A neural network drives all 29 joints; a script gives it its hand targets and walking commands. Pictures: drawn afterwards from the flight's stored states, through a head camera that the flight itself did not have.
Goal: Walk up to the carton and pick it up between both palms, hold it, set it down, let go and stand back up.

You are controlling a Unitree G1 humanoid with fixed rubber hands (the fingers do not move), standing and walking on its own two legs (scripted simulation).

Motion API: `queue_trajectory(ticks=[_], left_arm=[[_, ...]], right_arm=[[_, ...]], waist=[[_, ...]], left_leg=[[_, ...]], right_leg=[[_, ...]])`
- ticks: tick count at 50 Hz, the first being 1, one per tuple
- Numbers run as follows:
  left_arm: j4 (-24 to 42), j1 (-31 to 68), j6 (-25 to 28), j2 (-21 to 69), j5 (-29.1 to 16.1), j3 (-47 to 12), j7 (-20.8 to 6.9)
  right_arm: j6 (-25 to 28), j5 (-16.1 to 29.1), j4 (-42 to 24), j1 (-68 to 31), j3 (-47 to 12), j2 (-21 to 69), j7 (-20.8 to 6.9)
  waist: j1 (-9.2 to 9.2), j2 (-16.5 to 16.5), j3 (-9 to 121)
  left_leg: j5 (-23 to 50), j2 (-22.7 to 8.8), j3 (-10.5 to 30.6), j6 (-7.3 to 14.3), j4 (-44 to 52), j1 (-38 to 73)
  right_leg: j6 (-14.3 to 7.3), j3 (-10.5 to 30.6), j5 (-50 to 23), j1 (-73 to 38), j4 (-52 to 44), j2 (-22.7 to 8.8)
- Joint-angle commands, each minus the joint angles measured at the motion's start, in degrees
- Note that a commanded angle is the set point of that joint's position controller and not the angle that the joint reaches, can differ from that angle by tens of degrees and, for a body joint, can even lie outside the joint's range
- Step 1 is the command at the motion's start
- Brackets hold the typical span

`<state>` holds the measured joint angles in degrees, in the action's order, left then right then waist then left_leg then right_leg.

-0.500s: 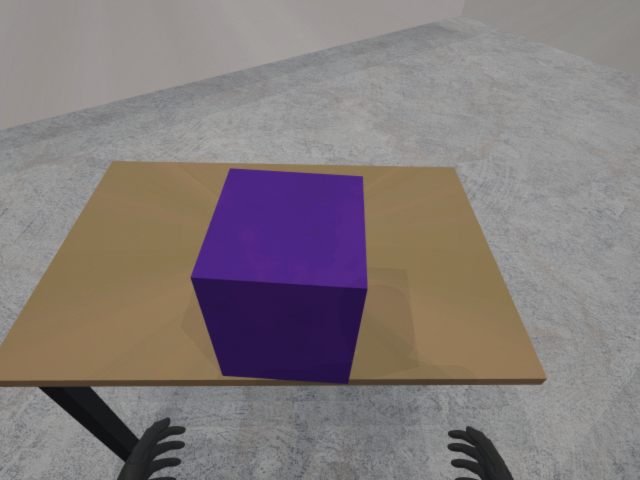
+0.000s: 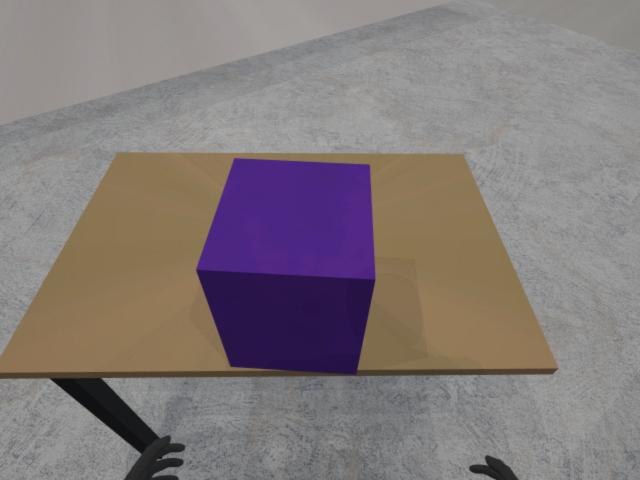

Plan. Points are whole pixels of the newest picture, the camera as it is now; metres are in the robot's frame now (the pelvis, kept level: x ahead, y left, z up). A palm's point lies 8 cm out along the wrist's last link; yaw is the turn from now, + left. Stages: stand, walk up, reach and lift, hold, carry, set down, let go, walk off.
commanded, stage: stand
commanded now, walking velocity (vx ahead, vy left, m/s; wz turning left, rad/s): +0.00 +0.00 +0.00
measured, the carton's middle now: (297, 270) +0.43 +0.05 +0.01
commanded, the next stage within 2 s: none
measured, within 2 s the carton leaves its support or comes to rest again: neither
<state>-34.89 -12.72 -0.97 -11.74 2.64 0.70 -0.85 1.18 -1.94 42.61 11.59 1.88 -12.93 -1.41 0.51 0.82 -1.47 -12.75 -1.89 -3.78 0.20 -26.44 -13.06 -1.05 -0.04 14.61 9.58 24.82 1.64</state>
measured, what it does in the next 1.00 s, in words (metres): stands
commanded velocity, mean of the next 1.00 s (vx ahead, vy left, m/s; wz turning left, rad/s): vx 0.00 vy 0.00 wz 0.00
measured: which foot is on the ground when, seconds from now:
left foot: down 0.00-1.00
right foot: down 0.00-1.00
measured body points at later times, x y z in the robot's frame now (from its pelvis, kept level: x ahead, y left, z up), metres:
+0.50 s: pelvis -0.01 +0.01 +0.00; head -0.01 +0.01 +0.45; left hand +0.04 +0.25 -0.14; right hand +0.03 -0.23 -0.15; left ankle +0.01 +0.11 -0.74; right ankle -0.02 -0.11 -0.74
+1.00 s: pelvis -0.02 +0.02 +0.00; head -0.03 +0.01 +0.45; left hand -0.03 +0.24 -0.15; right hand -0.05 -0.20 -0.16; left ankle +0.01 +0.11 -0.74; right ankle -0.02 -0.11 -0.74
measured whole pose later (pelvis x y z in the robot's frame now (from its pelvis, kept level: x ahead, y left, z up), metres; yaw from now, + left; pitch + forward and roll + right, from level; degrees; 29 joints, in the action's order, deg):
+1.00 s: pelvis -0.02 +0.02 +0.00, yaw -1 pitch -1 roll +0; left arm -59.6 -21.2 1.3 -8.4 0.8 -0.7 1.7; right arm -0.4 -0.7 64.2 19.0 1.9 -8.5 0.6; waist -0.3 0.8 0.6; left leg -8.5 0.2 -5.5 2.2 -21.9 -13.0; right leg 0.7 1.5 11.7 11.3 23.5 -0.4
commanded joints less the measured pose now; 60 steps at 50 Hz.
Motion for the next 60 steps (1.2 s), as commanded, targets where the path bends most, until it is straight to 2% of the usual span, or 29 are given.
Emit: queue_trajectory(ticks=[1, 3, 5, 7, 8, 10, 11, 15, 18, 20, 21, 24, 25, 26, 31, 33, 38, 40, 42, 43, 46, 47, 48, 50, 52, 53, 56, 58, 60], left_arm=[[4.0, 2.3, 3.1, -6.4, -0.1, 2.1, 0.3], [2.0, -3.3, 3.4, -6.4, -0.9, 2.1, 0.6], [2.6, 0.3, 3.3, -5.6, -0.5, 1.9, 1.5], [-0.2, -6.3, 3.1, -5.6, -1.8, 2.3, 0.9], [0.7, -4.0, 3.2, -5.7, -0.6, 2.4, 0.7], [-1.3, -6.3, 2.9, -4.2, -0.8, 1.6, 1.5], [-1.2, -6.4, 2.8, -6.0, -0.8, 1.6, 2.0], [-5.0, -9.5, 3.1, -7.5, -1.3, 2.1, 2.3], [-6.7, -9.3, 2.9, -4.5, -1.2, 1.2, 2.3], [-7.2, -8.4, 3.3, -5.8, -0.9, 1.5, 2.5], [-7.9, -7.7, 3.7, -5.1, -1.2, 1.0, 2.5], [-10.0, -10.0, 3.4, -2.9, -1.0, 0.6, 2.2], [-11.6, -12.0, 3.4, -3.4, -1.3, 0.9, 2.4], [-12.1, -9.2, 3.5, -0.8, -1.4, 0.0, 2.7], [-14.0, -8.4, 2.8, -4.5, -0.9, 0.9, 2.4], [-16.4, -10.4, 2.5, -4.0, -1.1, 0.9, 2.2], [-19.2, -11.2, 3.1, -6.9, -1.7, 1.7, 2.9], [-21.2, -11.5, 2.5, -1.3, -1.5, -0.5, 2.5], [-21.5, -12.4, 2.9, -1.3, -1.1, -0.1, 2.4], [-21.0, -10.4, 3.1, -1.3, -1.3, -0.1, 2.5], [-24.4, -14.1, 2.7, -0.6, -2.3, -0.9, 2.7], [-24.1, -13.5, 2.6, -3.2, -2.6, -0.2, 2.5], [-25.3, -15.4, 2.6, 1.0, -1.7, -1.3, 2.9], [-24.2, -11.1, 2.4, -2.6, -0.9, -0.7, 2.9], [-26.5, -16.4, 2.4, 1.2, -1.6, -1.3, 2.9], [-27.7, -16.0, 2.0, -1.5, -2.3, -1.0, 2.6], [-27.1, -14.2, 2.4, -1.6, -1.2, -1.1, 3.3], [-27.6, -13.3, 2.4, 0.8, -1.2, -2.3, 2.9], [-28.7, -15.4, 2.2, -1.1, -1.8, -1.3, 2.5]], right_arm=[[-1.3, -0.3, -2.8, 0.9, 3.2, -7.2, 0.1], [-0.5, -0.1, -1.3, 1.8, 2.6, -7.2, -0.6], [-0.5, 0.1, 0.3, 5.1, 2.6, -5.6, 0.2], [-0.8, 0.2, 0.0, 0.7, 1.9, -5.3, 0.0], [-0.8, 1.1, 1.5, 5.0, 2.0, -5.8, -0.2], [-0.5, 0.3, 3.6, 5.6, 1.4, -4.3, 0.6], [-0.8, 0.0, 3.2, 5.2, 1.8, -5.8, 0.0], [-1.0, 0.6, 5.6, 4.5, 1.6, -5.1, 0.7], [-0.5, -0.3, 7.8, 6.9, 2.1, -6.8, 1.5], [0.1, 0.0, 7.7, 6.1, 2.6, -6.0, 1.4], [0.0, 0.2, 9.0, 6.4, 1.9, -4.3, 1.5], [-0.3, 0.9, 10.8, 7.7, 2.5, -4.5, 1.5], [-1.1, 0.8, 12.4, 9.5, 2.2, -3.2, 1.6], [-1.0, 0.0, 12.3, 8.4, 2.9, -4.3, 2.1], [-1.1, 1.0, 13.3, 5.4, 3.2, -5.6, 1.0], [-0.8, 0.6, 15.4, 9.0, 2.0, -2.1, 1.6], [-0.9, 0.5, 17.0, 8.0, 1.1, -2.2, 2.2], [-0.2, 0.8, 17.3, 8.3, 3.1, -5.7, 1.9], [-1.0, 1.4, 19.3, 9.7, 1.3, -2.4, 2.1], [-1.2, 0.8, 18.8, 7.6, 1.5, -1.8, 2.4], [-1.4, 1.2, 21.0, 11.7, 1.1, -0.4, 2.0], [-0.9, 1.2, 20.0, 10.0, 0.7, -0.7, 2.4], [-1.0, 1.2, 20.6, 10.7, 0.9, -1.8, 2.6], [-1.5, 0.9, 19.7, 8.0, 1.8, -3.7, 2.3], [-1.6, 0.9, 22.1, 11.3, 0.0, 1.9, 2.5], [-1.5, 1.6, 20.9, 11.2, 0.3, 1.6, 2.4], [-1.4, 0.7, 21.8, 10.8, 0.6, -0.5, 2.5], [-1.6, 1.1, 21.7, 11.6, 1.6, -2.6, 2.1], [-2.0, 0.8, 23.1, 12.6, 0.6, -0.1, 2.6]], waist=[[-0.79, -4.4, 6.4], [-0.50, -0.3, 10.3], [-2.80, -5.7, 5.9], [2.08, -1.8, 8.6], [-0.45, -1.7, 7.6], [0.28, -1.7, 1.3], [-0.56, 2.2, 1.8], [0.94, -3.4, 1.9], [-0.01, 2.0, 5.0], [-0.74, -5.0, 4.8], [-0.67, -0.4, 2.2], [-1.18, 2.0, 2.1], [-0.24, 1.2, 0.3], [-2.40, -3.6, 0.2], [-1.13, 2.2, -0.1], [-1.54, -1.7, -1.6], [-0.46, 1.9, -0.2], [-1.63, -2.0, -0.8], [-0.30, 4.2, -0.2], [-0.65, -0.3, -1.3], [-1.70, 1.1, -4.2], [0.46, -2.1, -3.0], [-0.02, 1.2, 0.5], [-0.43, -4.1, -1.8], [0.79, 0.6, -3.3], [-1.13, 2.5, -3.8], [-0.04, -5.1, -5.0], [-1.79, 0.5, -4.4], [-1.29, -1.3, -4.2]], left_leg=[[4.3, -4.1, 3.9, 1.0, 1.8, 1.7], [7.0, -3.8, 4.1, 2.0, 1.2, 5.9], [9.2, -4.2, 4.3, 1.6, 0.5, -0.2], [7.6, -4.2, 4.8, 2.9, 1.5, 3.7], [7.6, -4.4, 4.5, 2.1, 2.3, 0.6], [6.6, -3.9, 5.6, 3.0, 3.3, -2.0], [4.5, -3.3, 4.0, 1.6, 4.5, 0.0], [1.5, -5.0, 5.9, 2.5, 4.6, -0.6], [-0.3, -4.0, 6.2, 3.4, 5.7, -0.1], [2.4, -4.7, 5.6, 2.8, 4.3, 5.0], [4.7, -4.8, 5.9, 2.5, 5.4, 2.3], [4.2, -4.9, 6.0, 2.6, 6.0, 1.7], [4.5, -4.4, 5.8, 2.9, 5.1, 2.0], [3.3, -4.8, 6.4, 3.0, 5.8, 3.0], [-2.0, -3.7, 5.4, 1.9, 7.4, 1.3], [-0.9, -3.8, 5.3, 2.1, 7.6, 2.5], [-0.5, -4.2, 5.8, 2.3, 9.7, 0.5], [-5.4, -5.2, 8.8, 2.5, 11.0, 1.9], [-7.5, -5.2, 7.1, 2.0, 12.1, 1.1], [-5.1, -5.0, 7.4, 2.8, 11.2, 1.4], [-3.1, -3.8, 6.4, 2.1, 10.9, 1.5], [-4.1, -5.0, 8.2, 3.1, 12.8, -0.4], [-7.0, -5.4, 8.3, 2.9, 12.1, 2.0], [-6.6, -5.1, 8.0, 2.3, 11.4, -0.2], [-6.5, -4.9, 6.6, 2.4, 10.1, 1.3], [-7.4, -5.0, 6.6, 2.5, 11.7, -1.0], [-5.1, -3.9, 6.0, 2.2, 10.0, -2.3], [-5.9, -4.2, 5.9, 1.5, 7.5, 0.1], [-4.7, -2.8, 3.7, 1.1, 7.0, 0.6]], right_leg=[[-0.4, 5.1, -14.7, 2.9, -2.6, -6.0], [-0.4, 5.8, -15.5, 4.3, -1.6, -6.2], [-1.7, 4.9, -17.8, 2.1, -0.3, -6.7], [-0.9, 5.4, -14.1, 3.6, 0.3, -5.1], [-1.0, 4.3, -11.2, 2.2, 0.0, -5.3], [-1.2, 5.6, -10.3, 6.0, 0.0, -5.0], [-0.7, 5.5, -8.0, 7.2, -1.6, -5.3], [-0.5, 5.3, -6.4, 6.9, -3.4, -4.6], [-1.1, 6.3, -7.6, 3.5, -4.4, -5.4], [-0.7, 5.7, -5.7, 7.7, -4.1, -4.8], [-1.6, 7.1, -7.1, 7.0, -3.8, -6.0], [-0.6, 5.4, -7.5, 5.8, -3.8, -5.8], [-0.6, 5.5, -7.6, 7.5, -3.6, -5.3], [-0.5, 5.9, -7.1, 7.6, -4.9, -5.6], [-0.5, 6.7, -4.9, 6.9, -5.4, -4.8], [0.0, 5.3, -3.1, 7.4, -6.9, -4.9], [-0.6, 6.8, -4.1, 4.3, -5.9, -5.6], [-0.2, 3.9, -2.5, 6.9, -4.6, -4.4], [-0.1, 4.9, -2.7, 5.1, -4.0, -4.5], [-0.2, 3.6, -4.2, 5.7, -5.2, -4.6], [0.2, 6.2, -2.7, 8.3, -6.0, -5.3], [-0.2, 4.9, -2.8, 5.8, -4.7, -5.5], [-0.7, 5.2, -1.4, 5.9, -4.6, -4.8], [-0.2, 3.7, -0.3, 7.0, -4.8, -4.5], [-0.6, 5.3, -0.2, 9.6, -5.7, -5.7], [0.2, 5.8, -0.1, 8.7, -5.7, -5.1], [-0.4, 6.7, -0.4, 7.9, -6.9, -5.5], [-0.9, 7.2, 3.2, 10.7, -7.6, -5.6], [-0.3, 8.3, 3.2, 10.5, -8.0, -5.6]])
